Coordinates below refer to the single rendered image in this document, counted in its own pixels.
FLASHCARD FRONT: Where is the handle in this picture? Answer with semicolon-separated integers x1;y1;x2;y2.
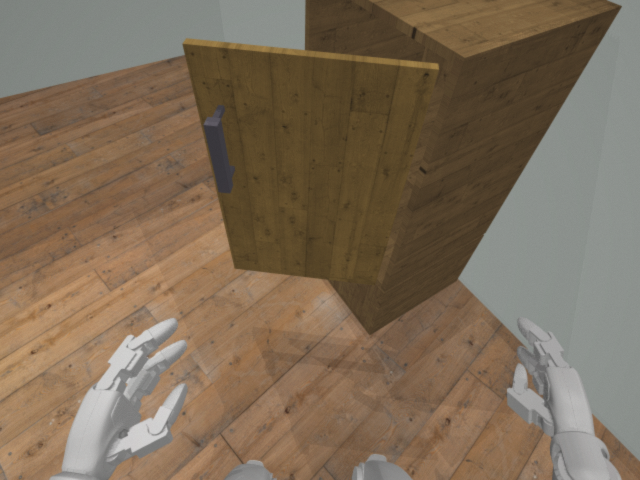
203;105;235;194

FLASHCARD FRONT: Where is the robot left hand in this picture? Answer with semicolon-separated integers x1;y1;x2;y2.
61;318;188;480

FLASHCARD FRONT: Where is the robot right thigh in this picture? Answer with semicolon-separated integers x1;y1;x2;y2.
352;460;412;480

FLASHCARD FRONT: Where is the right robot forearm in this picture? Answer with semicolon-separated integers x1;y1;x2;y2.
550;431;622;480

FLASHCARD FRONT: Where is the robot right hand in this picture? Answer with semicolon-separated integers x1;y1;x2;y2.
507;317;595;439

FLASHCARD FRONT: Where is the cupboard door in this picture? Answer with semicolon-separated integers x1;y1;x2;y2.
183;38;439;285

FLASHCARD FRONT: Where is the robot right shin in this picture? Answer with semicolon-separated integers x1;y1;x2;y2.
365;454;387;463

